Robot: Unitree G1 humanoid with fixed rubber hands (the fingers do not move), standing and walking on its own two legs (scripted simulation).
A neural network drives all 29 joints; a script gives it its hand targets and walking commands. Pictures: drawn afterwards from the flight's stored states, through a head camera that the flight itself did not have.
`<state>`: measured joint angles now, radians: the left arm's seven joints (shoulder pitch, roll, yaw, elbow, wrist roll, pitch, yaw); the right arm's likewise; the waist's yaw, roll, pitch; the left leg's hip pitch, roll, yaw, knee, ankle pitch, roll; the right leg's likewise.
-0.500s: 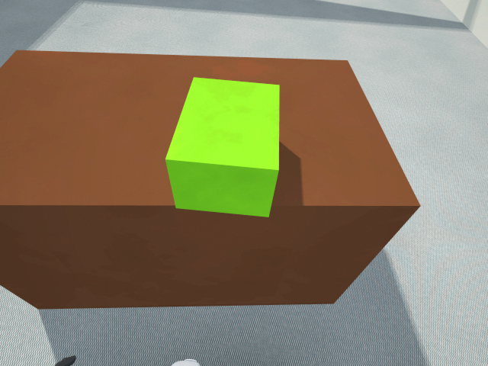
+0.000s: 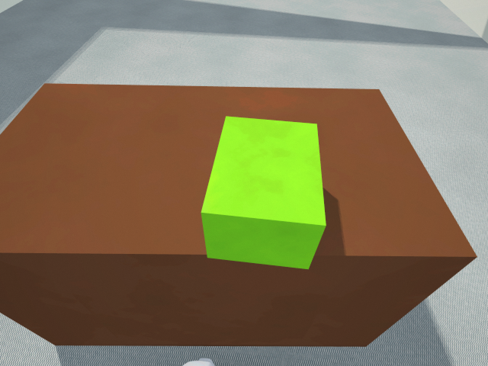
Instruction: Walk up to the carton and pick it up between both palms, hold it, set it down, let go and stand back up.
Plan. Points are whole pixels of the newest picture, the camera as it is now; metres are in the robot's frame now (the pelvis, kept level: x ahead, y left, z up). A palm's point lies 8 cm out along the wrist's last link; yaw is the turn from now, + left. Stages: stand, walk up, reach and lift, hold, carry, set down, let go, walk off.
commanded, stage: walk up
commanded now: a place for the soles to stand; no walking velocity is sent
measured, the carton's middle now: (264, 187) +0.46 -0.03 +0.01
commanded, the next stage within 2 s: none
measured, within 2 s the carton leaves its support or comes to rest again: neither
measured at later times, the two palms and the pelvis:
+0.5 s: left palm out of the picture +0.09 +0.29 -0.11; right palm out of the picture +0.16 -0.33 -0.08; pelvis +0.07 -0.02 +0.01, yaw +0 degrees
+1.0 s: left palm (71, 354) +0.17 +0.30 -0.10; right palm out of the picture +0.15 -0.33 -0.08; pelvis +0.07 -0.01 +0.02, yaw +0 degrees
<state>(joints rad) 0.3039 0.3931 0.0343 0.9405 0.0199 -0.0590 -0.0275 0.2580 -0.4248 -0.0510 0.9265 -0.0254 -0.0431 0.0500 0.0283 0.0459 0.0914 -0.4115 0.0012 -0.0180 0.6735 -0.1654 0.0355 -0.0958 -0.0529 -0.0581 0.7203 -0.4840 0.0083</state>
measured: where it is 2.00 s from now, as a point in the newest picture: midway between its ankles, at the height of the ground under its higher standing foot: outside the picture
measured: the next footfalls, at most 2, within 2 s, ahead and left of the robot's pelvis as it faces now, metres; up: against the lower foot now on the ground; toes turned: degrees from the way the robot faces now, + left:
right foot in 0.40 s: +0.14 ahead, -0.13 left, +0.00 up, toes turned -1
right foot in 1.32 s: +0.09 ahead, -0.16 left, +0.00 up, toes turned -3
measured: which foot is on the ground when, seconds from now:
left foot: down 0.00-1.00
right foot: up 0.00-0.38, down 0.40-1.00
